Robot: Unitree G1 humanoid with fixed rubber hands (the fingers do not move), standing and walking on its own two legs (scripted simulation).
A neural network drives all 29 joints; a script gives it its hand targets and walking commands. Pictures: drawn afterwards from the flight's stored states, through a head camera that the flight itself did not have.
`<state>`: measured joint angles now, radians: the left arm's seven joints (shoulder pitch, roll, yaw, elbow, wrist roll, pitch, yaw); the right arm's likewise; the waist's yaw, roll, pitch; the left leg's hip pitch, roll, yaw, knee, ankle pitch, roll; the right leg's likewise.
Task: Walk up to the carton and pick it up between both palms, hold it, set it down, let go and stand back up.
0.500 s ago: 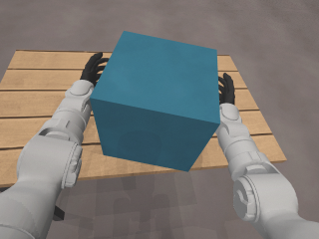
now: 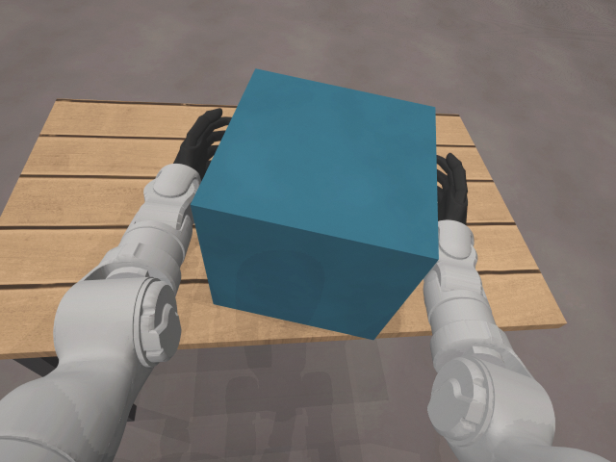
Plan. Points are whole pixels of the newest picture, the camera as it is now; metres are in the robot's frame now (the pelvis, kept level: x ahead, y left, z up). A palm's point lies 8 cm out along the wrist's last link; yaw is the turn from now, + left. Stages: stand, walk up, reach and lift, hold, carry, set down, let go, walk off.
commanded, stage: reach and lift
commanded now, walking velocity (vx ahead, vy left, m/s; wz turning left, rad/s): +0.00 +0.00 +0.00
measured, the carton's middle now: (317, 211) +0.43 -0.04 +0.05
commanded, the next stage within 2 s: none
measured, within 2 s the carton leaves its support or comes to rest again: leaves its support in 0.96 s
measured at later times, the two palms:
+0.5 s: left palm (192, 166) +0.47 +0.13 +0.10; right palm (444, 218) +0.39 -0.20 +0.09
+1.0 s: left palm (188, 166) +0.46 +0.13 +0.11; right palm (446, 220) +0.38 -0.20 +0.09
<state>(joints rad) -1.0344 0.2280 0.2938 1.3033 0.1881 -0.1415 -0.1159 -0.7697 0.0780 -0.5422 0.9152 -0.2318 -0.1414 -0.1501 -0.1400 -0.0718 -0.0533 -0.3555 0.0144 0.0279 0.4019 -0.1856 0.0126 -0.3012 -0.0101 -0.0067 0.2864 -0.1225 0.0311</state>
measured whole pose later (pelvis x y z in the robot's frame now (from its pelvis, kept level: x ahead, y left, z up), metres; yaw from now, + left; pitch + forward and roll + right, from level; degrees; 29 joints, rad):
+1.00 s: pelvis +0.02 -0.01 +0.01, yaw +1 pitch +3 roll -1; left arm -0.89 0.17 0.26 1.11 0.23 -0.10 -0.12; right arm -0.67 0.06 -0.48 0.98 -0.17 -0.35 -0.16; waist -0.10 -0.07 -0.02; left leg -0.20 0.02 0.02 0.33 -0.18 0.00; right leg -0.13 -0.01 -0.02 0.19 -0.11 0.02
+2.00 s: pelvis +0.01 -0.01 +0.00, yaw +2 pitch -6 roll -1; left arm -0.75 0.10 0.25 0.56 0.20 0.35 -0.07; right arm -0.69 -0.07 -0.18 0.78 0.12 -0.01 -0.17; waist -0.10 -0.08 0.04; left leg -0.04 0.01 0.00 0.34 -0.20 0.01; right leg 0.04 -0.01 -0.04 0.21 -0.14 0.03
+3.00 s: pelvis -0.01 -0.02 +0.00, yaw +2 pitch -6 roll -1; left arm -0.70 0.07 0.30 0.23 0.19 0.74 -0.03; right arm -0.81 -0.15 -0.05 0.66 0.28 0.34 -0.17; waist -0.09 -0.06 -0.03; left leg -0.06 0.02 -0.01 0.34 -0.17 -0.01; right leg -0.01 0.00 -0.05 0.27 -0.15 0.00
